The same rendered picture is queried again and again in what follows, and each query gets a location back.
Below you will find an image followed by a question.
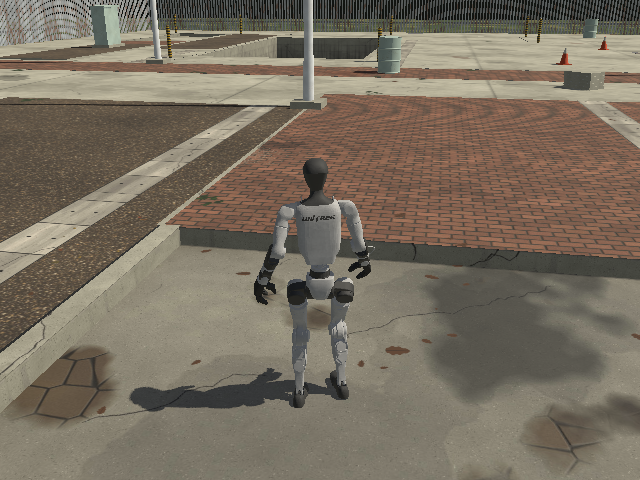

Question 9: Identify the left robot upper arm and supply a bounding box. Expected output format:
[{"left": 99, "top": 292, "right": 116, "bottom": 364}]
[{"left": 270, "top": 202, "right": 297, "bottom": 260}]

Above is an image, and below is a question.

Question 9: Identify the right robot upper arm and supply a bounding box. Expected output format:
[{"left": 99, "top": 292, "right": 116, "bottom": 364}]
[{"left": 338, "top": 200, "right": 366, "bottom": 253}]

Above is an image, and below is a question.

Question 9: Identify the robot right forearm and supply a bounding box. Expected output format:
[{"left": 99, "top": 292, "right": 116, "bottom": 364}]
[{"left": 355, "top": 237, "right": 370, "bottom": 266}]

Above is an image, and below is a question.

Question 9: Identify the robot right hand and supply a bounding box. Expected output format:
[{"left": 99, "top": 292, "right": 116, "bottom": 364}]
[{"left": 348, "top": 262, "right": 371, "bottom": 279}]

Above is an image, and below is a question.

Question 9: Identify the robot left hand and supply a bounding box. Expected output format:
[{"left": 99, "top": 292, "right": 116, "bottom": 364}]
[{"left": 254, "top": 276, "right": 276, "bottom": 305}]

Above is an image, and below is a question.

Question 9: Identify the right robot foot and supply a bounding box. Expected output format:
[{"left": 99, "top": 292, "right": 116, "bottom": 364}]
[{"left": 330, "top": 370, "right": 349, "bottom": 399}]

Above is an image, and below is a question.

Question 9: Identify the humanoid robot torso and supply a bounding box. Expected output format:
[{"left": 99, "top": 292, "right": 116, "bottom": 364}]
[{"left": 294, "top": 196, "right": 341, "bottom": 300}]

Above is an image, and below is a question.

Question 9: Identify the robot left forearm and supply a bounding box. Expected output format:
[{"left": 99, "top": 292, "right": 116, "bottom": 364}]
[{"left": 257, "top": 244, "right": 279, "bottom": 285}]

